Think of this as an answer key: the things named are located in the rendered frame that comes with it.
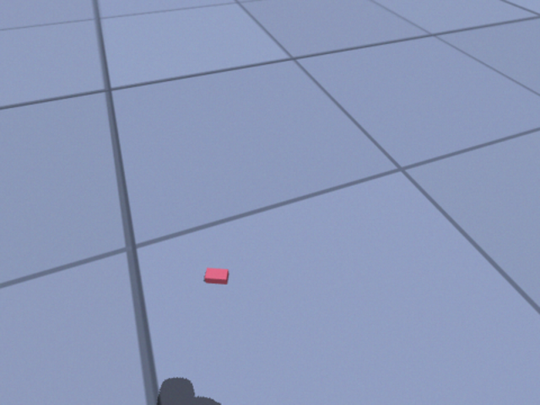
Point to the small box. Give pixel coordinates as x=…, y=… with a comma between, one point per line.
x=216, y=276

